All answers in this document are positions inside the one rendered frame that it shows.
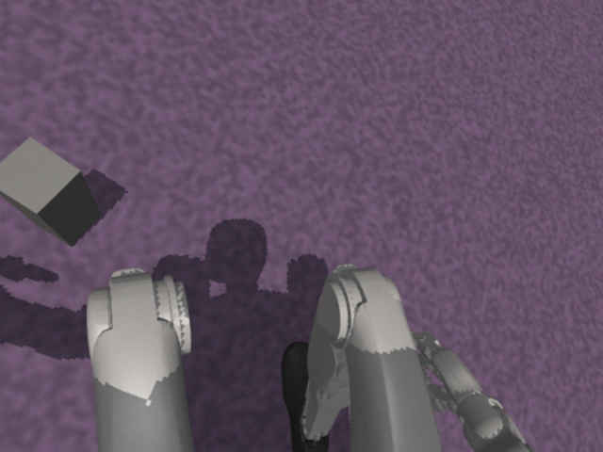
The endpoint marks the right robot foot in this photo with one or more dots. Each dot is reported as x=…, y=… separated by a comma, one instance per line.
x=294, y=381

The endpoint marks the right robot hand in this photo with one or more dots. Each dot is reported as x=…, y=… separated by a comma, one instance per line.
x=450, y=369

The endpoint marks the right robot arm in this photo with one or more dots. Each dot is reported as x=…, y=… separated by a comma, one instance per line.
x=488, y=428

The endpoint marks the carton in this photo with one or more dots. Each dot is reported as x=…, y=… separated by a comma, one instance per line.
x=49, y=191

